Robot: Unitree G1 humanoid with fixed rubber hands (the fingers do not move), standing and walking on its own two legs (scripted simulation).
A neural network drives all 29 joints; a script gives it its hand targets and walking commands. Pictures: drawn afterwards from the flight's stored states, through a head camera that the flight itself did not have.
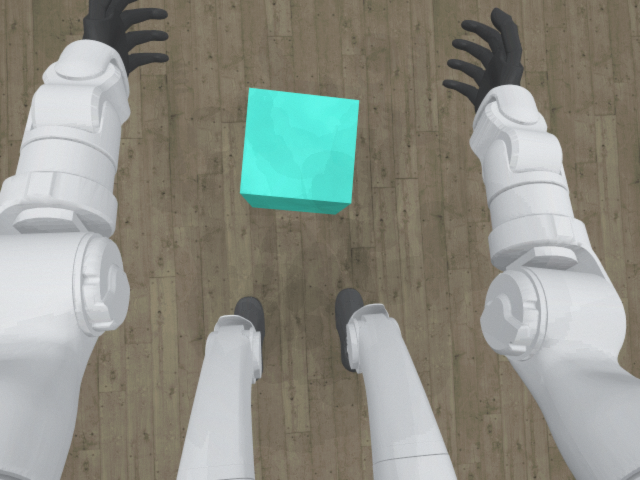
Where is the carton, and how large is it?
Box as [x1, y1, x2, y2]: [240, 88, 358, 214]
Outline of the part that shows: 249,88 240,193 254,207 334,214 349,204 351,199 358,100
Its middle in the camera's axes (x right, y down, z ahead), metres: -0.05 -0.17 +0.86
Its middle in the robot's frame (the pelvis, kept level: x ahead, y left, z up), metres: +0.54 -0.02 -0.53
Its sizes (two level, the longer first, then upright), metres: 0.210 0.200 0.250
